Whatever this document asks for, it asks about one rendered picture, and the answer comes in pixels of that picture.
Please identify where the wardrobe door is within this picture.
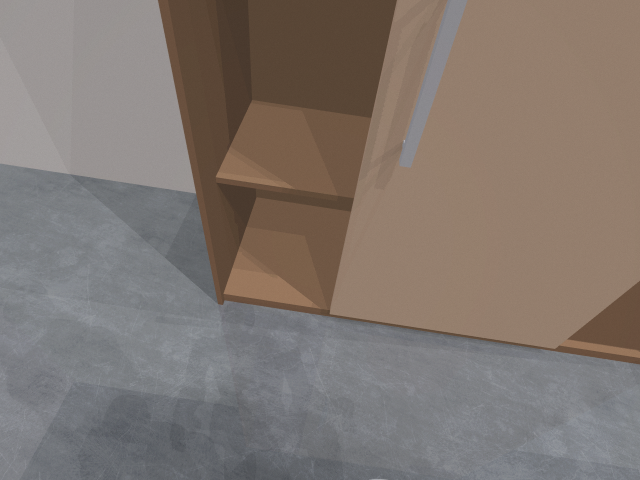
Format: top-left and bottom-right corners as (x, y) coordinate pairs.
(330, 0), (640, 349)
(568, 281), (640, 350)

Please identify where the handle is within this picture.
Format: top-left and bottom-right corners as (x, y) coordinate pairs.
(399, 0), (467, 168)

